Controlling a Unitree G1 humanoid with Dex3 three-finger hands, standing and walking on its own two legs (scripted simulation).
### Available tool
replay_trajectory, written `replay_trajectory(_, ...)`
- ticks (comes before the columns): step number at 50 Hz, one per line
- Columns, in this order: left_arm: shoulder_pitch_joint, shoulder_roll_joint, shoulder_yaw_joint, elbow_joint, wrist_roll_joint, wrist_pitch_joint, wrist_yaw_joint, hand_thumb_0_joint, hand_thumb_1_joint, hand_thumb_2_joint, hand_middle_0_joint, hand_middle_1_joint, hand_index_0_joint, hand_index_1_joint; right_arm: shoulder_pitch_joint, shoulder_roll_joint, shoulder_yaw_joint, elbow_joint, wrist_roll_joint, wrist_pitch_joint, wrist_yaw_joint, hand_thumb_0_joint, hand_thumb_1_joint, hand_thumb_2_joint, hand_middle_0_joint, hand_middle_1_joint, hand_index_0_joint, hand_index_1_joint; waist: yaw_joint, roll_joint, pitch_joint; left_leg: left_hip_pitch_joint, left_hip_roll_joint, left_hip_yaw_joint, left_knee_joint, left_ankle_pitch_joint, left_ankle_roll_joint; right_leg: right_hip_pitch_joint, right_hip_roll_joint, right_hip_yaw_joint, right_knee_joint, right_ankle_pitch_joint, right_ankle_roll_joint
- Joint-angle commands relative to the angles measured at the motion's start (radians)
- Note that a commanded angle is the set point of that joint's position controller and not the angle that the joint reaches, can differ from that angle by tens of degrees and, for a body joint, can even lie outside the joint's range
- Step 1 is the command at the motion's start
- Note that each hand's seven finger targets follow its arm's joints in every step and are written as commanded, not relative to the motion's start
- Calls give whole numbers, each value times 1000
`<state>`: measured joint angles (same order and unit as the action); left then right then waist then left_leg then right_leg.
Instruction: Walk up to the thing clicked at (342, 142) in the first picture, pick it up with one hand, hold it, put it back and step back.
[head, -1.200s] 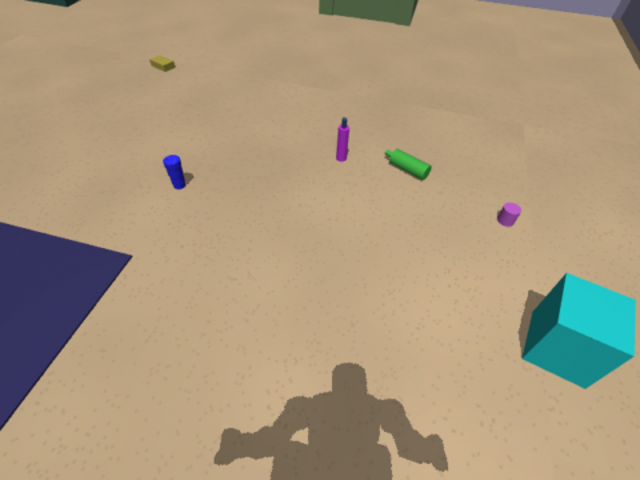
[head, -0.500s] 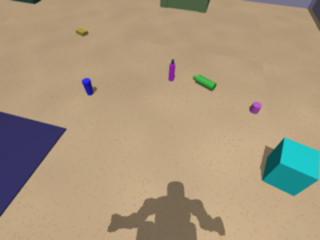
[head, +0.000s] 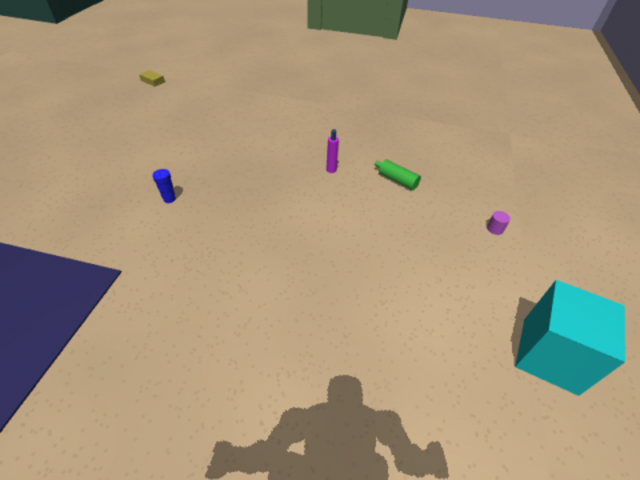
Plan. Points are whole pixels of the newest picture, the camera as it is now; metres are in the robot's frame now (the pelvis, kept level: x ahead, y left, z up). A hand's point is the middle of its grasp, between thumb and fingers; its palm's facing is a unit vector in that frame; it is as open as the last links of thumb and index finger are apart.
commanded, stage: walk up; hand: left
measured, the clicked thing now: (332, 150) +1.68 -0.04 -0.66
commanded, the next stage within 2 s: none
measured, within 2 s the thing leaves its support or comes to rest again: neither
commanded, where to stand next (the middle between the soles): +1.31 -0.19 m, yaw -9 degrees
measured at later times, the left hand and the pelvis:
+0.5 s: hand (195, 446) +0.20 +0.18 -0.14, palm faces -0.08 -0.93 -0.37, open 7.4 cm; pelvis +0.15 -0.09 -0.01, yaw -6 degrees
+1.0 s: hand (246, 254) +0.55 +0.16 -0.13, palm faces -0.24 -0.89 -0.39, open 7.4 cm; pelvis +0.41 -0.10 -0.01, yaw -10 degrees
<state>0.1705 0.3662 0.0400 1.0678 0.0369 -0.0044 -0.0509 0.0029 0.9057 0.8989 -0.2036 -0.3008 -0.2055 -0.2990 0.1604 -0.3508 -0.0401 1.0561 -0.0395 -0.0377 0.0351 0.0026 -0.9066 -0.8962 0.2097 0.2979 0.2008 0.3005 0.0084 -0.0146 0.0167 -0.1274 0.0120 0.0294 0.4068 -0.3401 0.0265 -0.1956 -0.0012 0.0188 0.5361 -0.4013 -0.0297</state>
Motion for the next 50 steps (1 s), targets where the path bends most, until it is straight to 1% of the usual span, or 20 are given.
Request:
replay_trajectory(1, -204, 248, 68, -188, 6, -47, -17, 0, 900, 900, -200, -300, -200, -300, 80, -368, -122, -95, 0, -58, -13, 0, -900, -900, 200, 300, 200, 300, -90, 77, 97, 187, 432, -492, -307, -381, 239, -570, -107, 117, 354, -54, -2)
replay_trajectory(4, -71, 253, 75, -177, -7, -42, -52, 0, 900, 900, -200, -300, -200, -300, -39, -363, -123, -157, -9, -62, -4, 0, -900, -900, 200, 300, 200, 300, -11, 173, 34, 110, 341, -273, -299, -335, 191, -406, -131, 42, 271, -23, 23)
replay_trajectory(8, -7, 242, 89, -164, -7, -41, -65, 0, 900, 900, -200, -300, -200, -300, -80, -350, -117, -178, -14, -55, 11, 0, -900, -900, 200, 300, 200, 300, 22, 187, 61, -140, 232, -61, -209, -244, 127, -86, -78, -70, 110, 109, 31)
replay_trajectory(10, 137, 262, 105, -114, -3, -51, -49, 0, 900, 900, -200, -300, -200, -300, -96, -318, -108, -184, -12, -40, 12, 0, -900, -900, 200, 300, 200, 300, 93, 55, 11, -278, 178, 21, 26, -282, 99, 168, -29, -128, 26, 185, 27)
replay_trajectory(11, 274, 310, 129, -79, 3, -61, -30, 0, 900, 900, -200, -300, -200, -300, -66, -264, -86, -185, -16, -35, 11, 0, -900, -900, 200, 300, 200, 300, 154, -139, -55, -413, 113, 77, 317, -274, 76, 362, -8, -93, 24, 83, 18)
replay_trajectory(12, 393, 392, 154, -77, 9, -68, -6, 0, 900, 900, -200, -300, -200, -300, -63, -171, -48, -213, -9, -35, 16, 0, -900, -900, 200, 300, 200, 300, 216, -410, -52, -604, -9, 101, 686, -322, 46, 404, -154, 206, -167, -263, -31)
replay_trajectory(13, 308, 446, 142, -134, 1, -76, -5, 0, 900, 900, -200, -300, -200, -300, -72, -221, -60, -242, 15, -32, 15, 0, -900, -900, 200, 300, 200, 300, 153, -350, -28, -638, -31, -26, 798, -235, 9, 233, -388, 729, -469, -545, -159)
replay_trajectory(14, 168, 460, 138, -185, -19, -78, -6, 0, 900, 900, -200, -300, -200, -300, -102, -308, -82, -227, 12, -30, 11, 0, -900, -900, 200, 300, 200, 300, 102, -161, 85, -614, 64, -120, 822, -144, 2, 86, -436, 771, -499, -622, -213)
replay_trajectory(16, 53, 392, 121, -208, -29, -86, 2, 0, 900, 900, -200, -300, -200, -300, -12, -322, -84, -172, 23, -30, 22, 0, -900, -900, 200, 300, 200, 300, 18, -61, 104, -554, 127, -104, 756, -5, 4, 39, -338, 518, -424, -413, -178)
replay_trajectory(19, 65, 337, 98, -209, -33, -99, 2, 0, 900, 900, -200, -300, -200, -300, 67, -303, -88, -146, 18, -23, 40, 0, -900, -900, 200, 300, 200, 300, -4, -97, 103, -436, 137, -81, 630, 77, -11, -48, -251, 300, -412, -229, -148)
replay_trajectory(28, 129, 346, 100, -249, -28, -110, 1, 0, 900, 900, -200, -300, -200, -300, -104, -256, -93, -253, 6, -36, 60, 0, -900, -900, 200, 300, 200, 300, 56, -38, 99, -373, 126, -9, 227, 203, -40, 7, -232, 146, -340, -43, -169)
replay_trajectory(31, 92, 350, 96, -256, -26, -102, 3, 0, 900, 900, -200, -300, -200, -300, -27, -251, -101, -240, 11, -50, 56, 0, -900, -900, 200, 300, 200, 300, -6, -35, 55, -176, 76, 49, 136, 174, -14, -19, -221, 84, -209, 191, -154)
replay_trajectory(33, 157, 287, 68, -256, -27, -99, 7, 0, 900, 900, -200, -300, -200, -300, 175, -305, -128, -180, 0, -61, 35, 0, -900, -900, 200, 300, 200, 300, -91, 127, -76, 180, 13, 70, 92, 74, 39, -131, -112, -32, 204, 437, -99)
replay_trajectory(34, 195, 210, 43, -271, -36, -97, 14, 0, 900, 900, -200, -300, -200, -300, 329, -384, -157, -163, -23, -66, 19, 0, -900, -900, 200, 300, 200, 300, -151, 319, -165, 360, 218, -239, 16, -150, 111, -340, -33, -55, 536, 250, -48)
replay_trajectory(35, 204, 222, 49, -275, -47, -97, 21, 0, 900, 900, -200, -300, -200, -300, 309, -437, -164, -200, 2, -69, 14, 0, -900, -900, 200, 300, 200, 300, -133, 320, -161, 383, 429, -701, -189, -297, 196, -539, 102, 6, 664, -109, -28)
replay_trajectory(36, 149, 310, 56, -265, -36, -98, 32, 0, 900, 900, -200, -300, -200, -300, 248, -436, -168, -214, 38, -65, 16, 0, -900, -900, 200, 300, 200, 300, -117, 173, -139, 286, 451, -688, -190, -287, 241, -526, 19, 127, 731, -86, -40)
replay_trajectory(38, 169, 305, 56, -236, -49, -102, 21, 0, 900, 900, -200, -300, -200, -300, 147, -353, -128, -250, 43, -64, 8, 0, -900, -900, 200, 300, 200, 300, -55, 106, -27, 151, 350, -370, -150, -104, 198, -499, -59, 117, 669, 38, -18)
replay_trajectory(41, 176, 265, 58, -211, -44, -86, -5, 0, 900, 900, -200, -300, -200, -300, 95, -323, -102, -264, 40, -76, 9, 0, -900, -900, 200, 300, 200, 300, -13, 148, 51, -68, 296, -162, -189, 53, 187, -370, -106, 57, 497, 69, 15)
replay_trajectory(44, 100, 255, 59, -235, -31, -78, -29, 0, 900, 900, -200, -300, -200, -300, 86, -345, -103, -284, 27, -82, 15, 0, -900, -900, 200, 300, 200, 300, -23, 166, 85, -113, 296, -104, -221, -11, 219, -347, -134, -4, 306, 111, 36)
replay_trajectory(50, 69, 249, 77, -217, -25, -86, -39, 0, 900, 900, -200, -300, -200, -300, 72, -345, -100, -288, 38, -73, 21, 0, -900, -900, 200, 300, 200, 300, 14, 111, 17, -162, 247, -14, -75, 19, 152, -83, -67, -108, 86, 303, 5)
